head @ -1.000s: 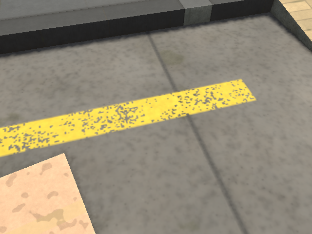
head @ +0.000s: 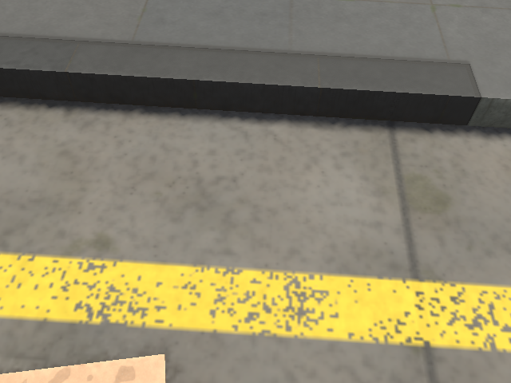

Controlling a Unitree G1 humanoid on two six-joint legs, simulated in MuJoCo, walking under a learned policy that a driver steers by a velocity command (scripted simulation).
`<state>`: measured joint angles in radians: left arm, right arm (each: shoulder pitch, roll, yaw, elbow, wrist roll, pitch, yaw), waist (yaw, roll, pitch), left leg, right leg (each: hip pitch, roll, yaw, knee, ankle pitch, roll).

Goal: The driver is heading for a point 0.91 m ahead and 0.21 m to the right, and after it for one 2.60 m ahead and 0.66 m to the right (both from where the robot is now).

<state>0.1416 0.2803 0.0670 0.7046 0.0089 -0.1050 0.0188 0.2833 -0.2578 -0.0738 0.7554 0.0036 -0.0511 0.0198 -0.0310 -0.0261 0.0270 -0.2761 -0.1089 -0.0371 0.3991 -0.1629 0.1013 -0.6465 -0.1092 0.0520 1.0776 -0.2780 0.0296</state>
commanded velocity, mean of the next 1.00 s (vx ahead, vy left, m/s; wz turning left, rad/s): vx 0.26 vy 0.00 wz -0.34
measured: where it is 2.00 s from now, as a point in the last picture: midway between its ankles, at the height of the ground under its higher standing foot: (330, 254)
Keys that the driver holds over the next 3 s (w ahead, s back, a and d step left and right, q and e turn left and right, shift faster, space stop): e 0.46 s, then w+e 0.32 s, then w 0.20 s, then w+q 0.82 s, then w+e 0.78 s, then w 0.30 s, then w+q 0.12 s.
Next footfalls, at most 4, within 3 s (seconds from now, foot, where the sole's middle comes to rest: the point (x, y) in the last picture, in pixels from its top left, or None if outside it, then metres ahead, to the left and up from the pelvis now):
0.26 right None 0.30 -0.14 -0.78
0.64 left None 0.29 0.09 -0.78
1.10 right None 0.38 -0.27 -0.78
1.60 left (295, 275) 0.76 -0.13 -0.78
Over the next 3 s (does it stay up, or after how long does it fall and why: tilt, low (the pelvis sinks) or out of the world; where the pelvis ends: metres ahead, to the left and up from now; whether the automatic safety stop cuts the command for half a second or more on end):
stays up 1.32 -0.36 0.00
